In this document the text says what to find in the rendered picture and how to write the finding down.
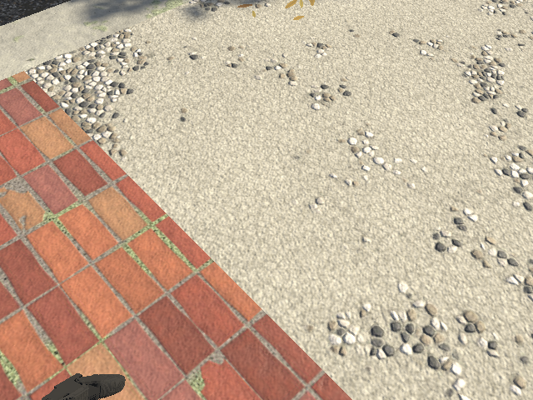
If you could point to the left robot hand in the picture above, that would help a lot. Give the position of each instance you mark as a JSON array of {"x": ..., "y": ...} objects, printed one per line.
[{"x": 92, "y": 387}]

